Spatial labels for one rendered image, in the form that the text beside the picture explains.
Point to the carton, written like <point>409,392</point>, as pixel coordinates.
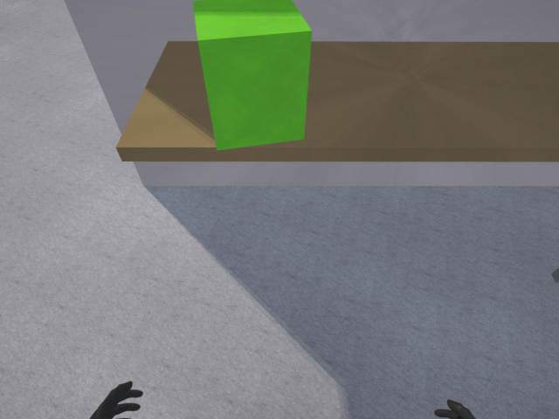
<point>255,56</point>

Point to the robot right hand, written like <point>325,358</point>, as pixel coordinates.
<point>458,411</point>

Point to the robot left hand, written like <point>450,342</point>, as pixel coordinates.
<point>110,407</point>

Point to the table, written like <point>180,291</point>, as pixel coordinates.
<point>373,101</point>

